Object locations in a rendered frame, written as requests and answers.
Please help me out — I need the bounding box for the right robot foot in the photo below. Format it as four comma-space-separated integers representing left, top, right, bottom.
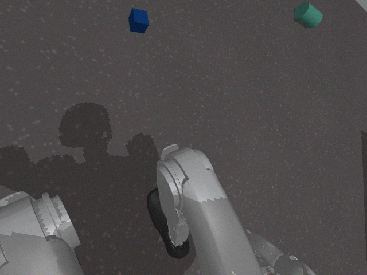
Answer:
147, 188, 189, 259

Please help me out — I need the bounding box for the right robot arm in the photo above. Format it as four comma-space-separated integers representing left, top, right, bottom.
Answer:
274, 254, 316, 275

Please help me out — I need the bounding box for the right robot hand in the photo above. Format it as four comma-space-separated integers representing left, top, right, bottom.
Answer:
243, 228, 285, 275

